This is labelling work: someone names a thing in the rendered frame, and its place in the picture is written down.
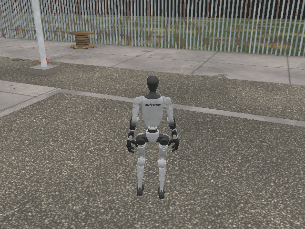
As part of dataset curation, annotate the robot left forearm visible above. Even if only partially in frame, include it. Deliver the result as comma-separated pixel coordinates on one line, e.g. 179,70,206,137
127,117,136,141

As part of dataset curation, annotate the right robot hand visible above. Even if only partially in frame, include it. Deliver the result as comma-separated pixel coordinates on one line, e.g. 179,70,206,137
168,138,179,152

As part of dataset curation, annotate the robot right forearm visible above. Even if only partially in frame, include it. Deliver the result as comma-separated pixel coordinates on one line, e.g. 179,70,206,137
169,116,178,139

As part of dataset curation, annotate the left robot hand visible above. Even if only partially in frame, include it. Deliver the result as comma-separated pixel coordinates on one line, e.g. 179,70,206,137
126,140,138,153

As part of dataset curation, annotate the left robot upper arm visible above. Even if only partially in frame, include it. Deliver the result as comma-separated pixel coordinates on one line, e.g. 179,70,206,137
132,96,143,123

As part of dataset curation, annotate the right robot upper arm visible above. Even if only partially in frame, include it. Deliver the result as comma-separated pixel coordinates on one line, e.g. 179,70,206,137
163,96,174,123

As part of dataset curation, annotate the humanoid robot head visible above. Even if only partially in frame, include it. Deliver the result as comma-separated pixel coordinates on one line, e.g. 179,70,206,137
144,76,161,99

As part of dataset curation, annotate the left robot foot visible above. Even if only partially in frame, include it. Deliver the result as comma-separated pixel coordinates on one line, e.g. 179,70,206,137
137,184,144,196

